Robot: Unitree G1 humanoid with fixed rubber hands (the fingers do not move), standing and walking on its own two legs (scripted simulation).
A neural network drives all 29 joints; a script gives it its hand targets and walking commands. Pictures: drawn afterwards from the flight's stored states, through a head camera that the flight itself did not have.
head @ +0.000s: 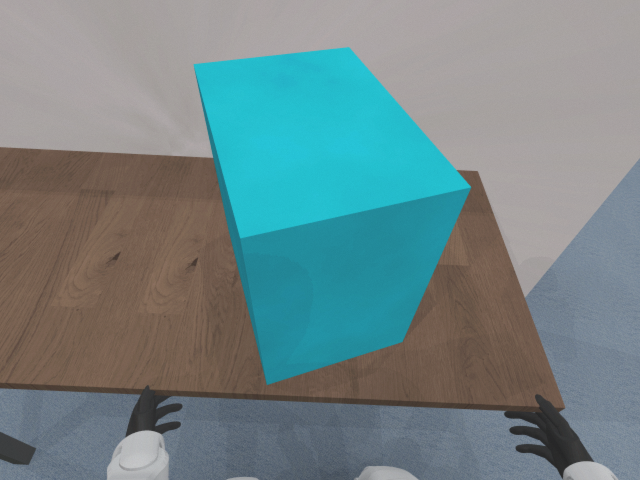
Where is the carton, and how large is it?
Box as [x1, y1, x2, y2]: [194, 47, 470, 384]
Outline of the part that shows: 348,47 194,64 228,229 267,384 402,341 470,188 470,186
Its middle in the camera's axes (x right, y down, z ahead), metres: -0.02 -0.03 +0.49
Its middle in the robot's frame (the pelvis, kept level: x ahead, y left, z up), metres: +0.39 +0.04 +0.12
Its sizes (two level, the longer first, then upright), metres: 0.275 0.192 0.285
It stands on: a table, 0.73 m high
